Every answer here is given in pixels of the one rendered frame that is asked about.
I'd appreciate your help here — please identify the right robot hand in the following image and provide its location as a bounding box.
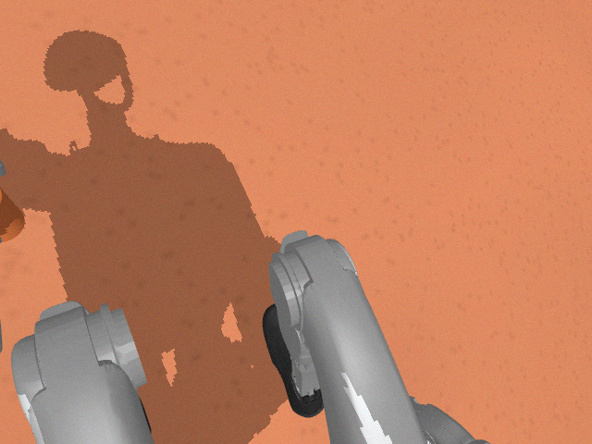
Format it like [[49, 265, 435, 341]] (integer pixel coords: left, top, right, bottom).
[[409, 396, 476, 444]]

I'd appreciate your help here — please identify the can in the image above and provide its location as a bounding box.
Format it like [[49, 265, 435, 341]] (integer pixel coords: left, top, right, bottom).
[[0, 188, 25, 242]]

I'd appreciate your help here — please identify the right robot foot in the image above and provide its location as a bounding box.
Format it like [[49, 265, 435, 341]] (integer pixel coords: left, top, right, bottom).
[[263, 304, 324, 418]]

